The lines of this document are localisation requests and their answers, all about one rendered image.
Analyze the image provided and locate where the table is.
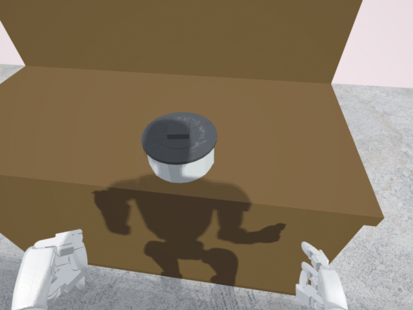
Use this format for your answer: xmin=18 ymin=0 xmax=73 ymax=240
xmin=0 ymin=0 xmax=384 ymax=296

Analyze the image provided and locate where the robot right hand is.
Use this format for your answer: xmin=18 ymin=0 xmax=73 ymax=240
xmin=296 ymin=242 xmax=348 ymax=310

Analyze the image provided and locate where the pot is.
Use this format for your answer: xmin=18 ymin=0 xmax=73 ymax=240
xmin=147 ymin=148 xmax=214 ymax=183

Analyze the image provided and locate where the lid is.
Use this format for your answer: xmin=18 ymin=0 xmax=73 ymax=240
xmin=141 ymin=112 xmax=217 ymax=165

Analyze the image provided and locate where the knob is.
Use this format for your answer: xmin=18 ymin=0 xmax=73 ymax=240
xmin=167 ymin=121 xmax=190 ymax=140

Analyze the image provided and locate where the robot left hand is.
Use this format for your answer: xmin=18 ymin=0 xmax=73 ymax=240
xmin=11 ymin=229 xmax=88 ymax=310

